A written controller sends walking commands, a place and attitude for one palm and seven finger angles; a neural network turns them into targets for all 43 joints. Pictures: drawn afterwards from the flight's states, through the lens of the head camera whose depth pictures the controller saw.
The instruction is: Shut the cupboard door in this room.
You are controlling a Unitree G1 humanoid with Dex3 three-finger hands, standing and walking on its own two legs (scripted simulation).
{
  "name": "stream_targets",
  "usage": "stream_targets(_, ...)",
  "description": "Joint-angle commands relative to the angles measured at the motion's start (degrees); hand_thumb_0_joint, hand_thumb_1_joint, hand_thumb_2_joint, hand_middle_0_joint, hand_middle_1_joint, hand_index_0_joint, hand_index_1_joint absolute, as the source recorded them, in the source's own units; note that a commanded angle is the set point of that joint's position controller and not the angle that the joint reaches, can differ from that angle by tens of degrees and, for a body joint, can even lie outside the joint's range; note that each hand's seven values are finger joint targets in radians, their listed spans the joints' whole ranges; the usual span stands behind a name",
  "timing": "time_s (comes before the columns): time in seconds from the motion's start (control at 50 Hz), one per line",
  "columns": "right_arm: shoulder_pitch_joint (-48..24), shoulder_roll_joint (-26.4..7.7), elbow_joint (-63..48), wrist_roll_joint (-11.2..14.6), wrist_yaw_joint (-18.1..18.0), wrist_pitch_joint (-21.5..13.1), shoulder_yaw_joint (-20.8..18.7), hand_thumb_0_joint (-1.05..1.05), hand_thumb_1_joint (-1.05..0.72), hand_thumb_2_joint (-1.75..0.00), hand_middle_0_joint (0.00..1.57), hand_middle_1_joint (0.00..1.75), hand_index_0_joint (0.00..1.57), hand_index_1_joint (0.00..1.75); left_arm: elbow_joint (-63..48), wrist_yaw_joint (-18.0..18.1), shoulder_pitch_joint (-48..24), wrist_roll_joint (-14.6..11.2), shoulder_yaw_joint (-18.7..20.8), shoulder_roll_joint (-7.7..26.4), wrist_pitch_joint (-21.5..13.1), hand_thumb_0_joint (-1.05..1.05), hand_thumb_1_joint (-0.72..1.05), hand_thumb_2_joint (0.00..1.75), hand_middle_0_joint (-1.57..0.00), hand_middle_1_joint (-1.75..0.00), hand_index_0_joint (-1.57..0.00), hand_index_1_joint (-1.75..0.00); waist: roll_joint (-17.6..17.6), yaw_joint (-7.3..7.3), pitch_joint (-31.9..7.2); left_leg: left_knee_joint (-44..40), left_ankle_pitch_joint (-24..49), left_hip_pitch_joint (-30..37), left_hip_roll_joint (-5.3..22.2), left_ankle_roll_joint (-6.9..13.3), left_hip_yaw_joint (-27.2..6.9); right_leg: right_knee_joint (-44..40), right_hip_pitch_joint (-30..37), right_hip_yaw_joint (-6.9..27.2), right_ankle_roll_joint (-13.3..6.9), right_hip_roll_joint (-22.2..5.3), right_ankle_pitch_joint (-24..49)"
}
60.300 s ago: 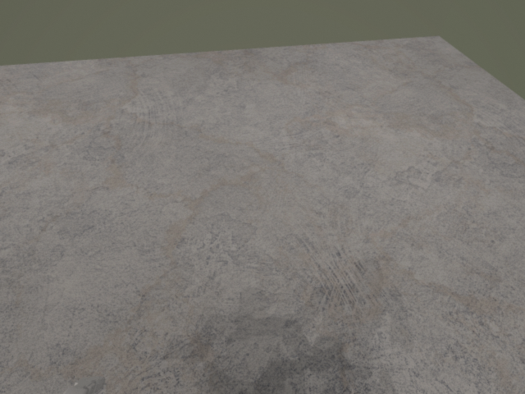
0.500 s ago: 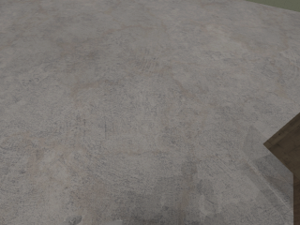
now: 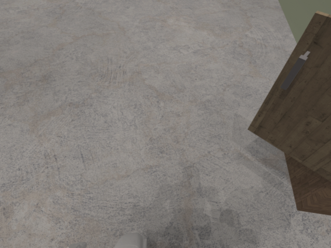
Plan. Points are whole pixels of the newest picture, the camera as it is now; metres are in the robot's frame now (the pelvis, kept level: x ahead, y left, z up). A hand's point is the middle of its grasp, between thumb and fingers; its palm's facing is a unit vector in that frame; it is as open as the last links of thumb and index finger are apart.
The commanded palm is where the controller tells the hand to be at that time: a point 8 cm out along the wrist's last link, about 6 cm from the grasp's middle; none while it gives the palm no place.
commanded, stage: turn to face it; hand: left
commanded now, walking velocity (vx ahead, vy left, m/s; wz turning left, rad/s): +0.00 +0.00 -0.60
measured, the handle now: (295, 70) +0.67 -0.40 +0.03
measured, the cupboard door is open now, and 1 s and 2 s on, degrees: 55 55 55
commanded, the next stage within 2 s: take the last steps up to it in 1.06 s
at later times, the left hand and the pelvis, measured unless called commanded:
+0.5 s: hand (114, 222) +0.20 +0.16 -0.15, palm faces -0.32 -0.91 -0.25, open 7.4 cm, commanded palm none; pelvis +0.00 +0.00 -0.01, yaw -19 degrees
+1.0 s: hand (119, 217) +0.21 +0.15 -0.16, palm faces -0.52 -0.84 -0.17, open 7.4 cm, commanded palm none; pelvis +0.03 +0.03 +0.01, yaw -34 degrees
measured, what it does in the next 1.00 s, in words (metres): steps on the spot, turning right: left foot, then right foot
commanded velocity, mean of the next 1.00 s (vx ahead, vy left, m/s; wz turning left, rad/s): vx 0.00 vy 0.00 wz -0.50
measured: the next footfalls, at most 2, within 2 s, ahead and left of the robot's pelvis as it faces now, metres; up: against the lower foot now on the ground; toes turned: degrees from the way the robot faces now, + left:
left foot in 0.12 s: +0.07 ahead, +0.13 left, +0.00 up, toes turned -1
right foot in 0.48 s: -0.01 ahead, -0.14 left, +0.00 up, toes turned -23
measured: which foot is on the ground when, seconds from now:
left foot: up 0.00-0.10, down 0.12-0.48, up 0.50-0.76, down 0.78-1.00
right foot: down 0.00-0.12, up 0.14-0.46, down 0.48-0.78, up 0.80-1.00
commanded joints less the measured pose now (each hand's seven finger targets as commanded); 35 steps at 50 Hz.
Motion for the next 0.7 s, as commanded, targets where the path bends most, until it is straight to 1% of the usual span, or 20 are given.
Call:
stream_targets(0.0, 1.48, -2.72, -5.45, 0.54, -0.13, -1.58, -0.9, 0.0, -0.9, -0.9, 0.2, 0.3, 0.2, 0.3, -4.88, 0.9, -2.04, 0.53, 3.25, 13.41, -0.78, 0.0, 0.9, 0.9, -0.2, -0.3, -0.2, -0.3, -10.56, -0.14, -6.83, -12.08, 2.43, 4.83, -2.13, 0.18, 0.1, -9.8, 2.54, 15.76, -9.94, -12.44, 14.32)
stream_targets(0.04, 4.28, -3.04, -4.68, 0.64, -0.52, -2.17, -0.84, 0.0, -0.9, -0.9, 0.2, 0.3, 0.2, 0.3, -4.85, 0.78, -3.05, 0.12, 3.17, 12.73, -0.5, 0.0, 0.9, 0.9, -0.2, -0.3, -0.2, -0.3, -10.08, -1.53, -7.3, -23.01, 8.18, 11.94, -3.27, 0.61, 0.03, -7.15, -0.97, 17.1, -7.65, -10.65, 13.08)
stream_targets(0.06, 7.14, -4.42, -3.75, 0.61, -0.75, -2.67, -0.92, 0.0, -0.9, -0.9, 0.2, 0.3, 0.2, 0.3, -5.09, 0.66, -4.02, -0.27, 2.84, 11.69, -0.19, 0.0, 0.9, 0.9, -0.2, -0.3, -0.2, -0.3, -7.55, -3.1, -7.97, -31.04, 12.12, 19.09, -1.93, 1.12, -0.99, -4.39, -6.0, 15.71, -5.06, -8.49, 8.04)
stream_targets(0.08, 8.54, -8.42, -3.75, 0.05, -0.91, -3.18, -1.67, 0.0, -0.9, -0.9, 0.2, 0.3, 0.2, 0.3, -5.98, 0.28, -3.02, -0.71, 2.16, 8.55, 0.1, 0.0, 0.9, 0.9, -0.2, -0.3, -0.2, -0.3, 4.81, -3.16, -8.85, -38.49, 9.46, 23.1, 7.18, 4.01, -11.55, 3.93, -11.98, 10.53, -1.74, -1.85, -2.54)
stream_targets(0.1, 9.48, -13.58, -4.61, -0.76, -1.25, -3.38, -2.47, 0.0, -0.9, -0.9, 0.2, 0.3, 0.2, 0.3, -7.3, -0.21, -1.79, -0.95, 1.72, 6.24, 0.14, 0.0, 0.9, 0.9, -0.2, -0.3, -0.2, -0.3, 17.98, -3.1, -8.96, -43.27, 12.55, 23.9, 21.04, 10.68, -24.51, 18.58, -17.63, 1.56, 1.13, 3.48, -18.41)
stream_targets(0.12, 8.91, -13.75, -4.69, -0.99, -1.34, -3.49, -2.36, 0.0, -0.9, -0.9, 0.2, 0.3, 0.2, 0.3, -7.3, -0.44, -3.19, -0.17, 2.0, 8.37, 0.18, 0.0, 0.9, 0.9, -0.2, -0.3, -0.2, -0.3, 14.15, -3.53, -8.51, -43.26, 13.01, 19.48, 24.14, 14.13, -25.88, 29.29, -16.66, 2.48, 1.13, 1.1, -19.68)
stream_targets(0.18, 2.24, -9.68, -6.03, -0.98, -1.54, -3.92, -1.31, 0.0, -0.9, -0.9, 0.2, 0.3, 0.2, 0.3, -5.43, -1.58, -3.29, -0.04, 2.65, 7.37, 0.3, 0.0, 0.9, 0.9, -0.2, -0.3, -0.2, -0.3, 9.01, -0.2, -5.62, -39.47, 25.81, 16.71, 17.38, 12.28, -11.6, 36.5, -16.41, 0.57, 2.43, -1.87, -12.82)
stream_targets(0.22, 4.24, -8.53, -4.81, -1.07, -1.63, -3.8, -1.34, 0.0, -0.9, -0.9, 0.2, 0.3, 0.2, 0.3, -5.43, -1.79, -4.37, -0.19, 2.18, 5.7, 0.65, 0.0, 0.9, 0.9, -0.2, -0.3, -0.2, -0.3, 8.25, -0.95, -6.62, -36.92, 34.02, 21.11, 15.24, 11.5, -5.52, 31.64, -15.52, -1.41, 3.09, -1.8, -11.53)
stream_targets(0.28, 6.9, -8.91, -3.04, -0.89, -1.43, -3.58, -1.72, 0.0, -0.9, -0.9, 0.2, 0.3, 0.2, 0.3, -5.96, -1.88, -6.12, -0.26, 1.66, 4.62, 0.62, 0.0, 0.9, 0.9, -0.2, -0.3, -0.2, -0.3, 9.5, -2.29, -7.47, -35.26, 36.95, 22.32, 15.66, 11.39, -1.67, 22.34, -10.79, -4.03, 2.68, -1.55, -10.99)
stream_targets(0.36, 7.14, -10.17, -2.21, -0.88, -0.76, -3.11, -2.48, 0.0, -0.9, -0.9, 0.2, 0.3, 0.2, 0.3, -6.15, -1.8, -6.38, -0.22, 1.47, 4.36, 0.28, 0.0, 0.9, 0.9, -0.2, -0.3, -0.2, -0.3, 12.11, -2.73, -7.41, -33.34, 34.63, 20.56, 16.5, 10.48, 0.73, 12.13, -4.71, -6.71, 1.51, -0.26, -9.35)
stream_targets(0.38, 6.84, -10.43, -2.16, -0.77, -0.6, -3.01, -2.58, 0.0, -0.9, -0.9, 0.2, 0.3, 0.2, 0.3, -6.0, -1.68, -5.35, -0.22, 1.5, 4.77, 0.07, 0.0, 0.9, 0.9, -0.2, -0.3, -0.2, -0.3, 12.26, -2.06, -7.25, -31.61, 34.01, 19.39, 16.58, 9.59, 1.58, 7.36, -1.76, -6.97, 1.1, -0.26, -6.7)
stream_targets(0.42, 4.65, -10.14, -2.77, -0.18, -0.25, -2.8, -2.78, 0.0, -0.9, -0.9, 0.2, 0.3, 0.2, 0.3, -4.06, -1.27, 0.77, -0.13, 2.17, 7.58, -0.56, 0.0, 0.9, 0.9, -0.2, -0.3, -0.2, -0.3, 6.48, 1.5, -9.2, -23.0, 26.28, 12.98, 14.08, 5.28, 4.93, -6.59, 10.56, -4.69, -0.67, -1.65, 5.19)
stream_targets(0.44, 4.03, -6.34, -4.29, 0.42, 0.07, -2.59, -2.18, 0.0, -0.9, -0.9, 0.2, 0.3, 0.2, 0.3, -3.05, -0.57, 3.8, 0.44, 3.16, 13.25, -1.36, 0.0, 0.9, 0.9, -0.2, -0.3, -0.2, -0.3, -9.67, 3.06, -10.09, -11.87, 9.8, 1.67, 7.5, 1.36, 9.54, -12.42, 19.18, 10.1, -4.7, -13.7, 15.17)
stream_targets(0.46, 0.25, -4.29, -6.97, 0.33, 0.01, -2.02, -1.11, 0.0, -0.9, -0.9, 0.2, 0.3, 0.2, 0.3, -2.1, 0.09, 5.88, -0.12, 3.6, 17.09, -1.55, 0.0, 0.9, 0.9, -0.2, -0.3, -0.2, -0.3, -18.05, 4.69, -7.51, 0.16, -11.38, -7.6, 1.01, -0.2, 5.96, -13.15, 16.87, 21.49, -10.9, -22.83, 29.27)
stream_targets(0.48, -1.45, -4.75, -7.89, 0.25, -0.31, -1.45, -0.78, 0.0, -0.9, -0.9, 0.2, 0.3, 0.2, 0.3, -2.16, 0.52, 6.89, -0.5, 3.68, 17.5, -1.21, 0.0, 0.9, 0.9, -0.2, -0.3, -0.2, -0.3, -11.35, 5.15, -6.18, 5.24, -9.78, -8.29, 1.51, 0.19, 0.25, -11.89, 13.24, 20.83, -13.23, -23.04, 31.11)
stream_targets(0.5, -0.18, -4.41, -6.58, 0.27, -0.94, -1.33, -0.88, 0.0, -0.9, -0.9, 0.2, 0.3, 0.2, 0.3, -2.36, 1.31, 3.81, -0.11, 3.93, 15.97, -1.59, 0.0, 0.9, 0.9, -0.2, -0.3, -0.2, -0.3, -17.77, 2.78, -8.13, 8.46, -7.73, -11.76, 1.72, -0.19, -2.13, -11.08, 16.24, 21.27, -13.13, -19.9, 30.67)
stream_targets(0.52, 0.72, -5.68, -5.64, 0.24, -1.1, -1.46, -1.05, 0.0, -0.9, -0.9, 0.2, 0.3, 0.2, 0.3, -3.05, 1.55, 1.05, -0.27, 3.42, 14.0, -1.52, 0.0, 0.9, 0.9, -0.2, -0.3, -0.2, -0.3, -18.97, 1.99, -8.31, 9.32, -4.43, -11.41, 2.51, -0.47, -3.18, -10.36, 15.94, 17.63, -12.27, -18.07, 29.05)
stream_targets(0.54, 1.21, -5.7, -4.81, 0.24, -0.83, -1.44, -1.16, 0.0, -0.9, -0.9, 0.2, 0.3, 0.2, 0.3, -3.88, 1.53, -1.35, -0.35, 2.89, 12.34, -1.39, 0.0, 0.9, 0.9, -0.2, -0.3, -0.2, -0.3, -15.95, 0.68, -8.23, 8.36, -0.82, -8.59, 2.56, -0.81, -2.89, -9.52, 13.5, 13.24, -11.06, -15.4, 28.77)
stream_targets(0.58, 2.45, -4.59, -4.08, 0.28, -0.34, -1.37, -0.9, 0.0, -0.9, -0.9, 0.2, 0.3, 0.2, 0.3, -4.61, 1.48, -3.55, -0.03, 2.65, 11.95, -1.36, 0.0, 0.9, 0.9, -0.2, -0.3, -0.2, -0.3, -11.74, -0.47, -8.77, 2.88, 1.55, -3.11, 1.36, -0.96, -1.15, -9.05, 9.36, 10.79, -10.19, -13.4, 25.97)
stream_targets(0.68, 3.95, -3.12, -4.26, 0.53, -0.21, -1.78, -0.78, 0.0, -0.9, -0.9, 0.2, 0.3, 0.2, 0.3, -4.28, 0.96, -3.71, 0.4, 3.0, 13.02, -0.96, 0.0, 0.9, 0.9, -0.2, -0.3, -0.2, -0.3, -10.77, -0.86, -7.3, -14.85, 3.4, 5.9, -2.02, -0.01, 0.37, -9.07, 2.9, 15.48, -9.72, -12.49, 15.01)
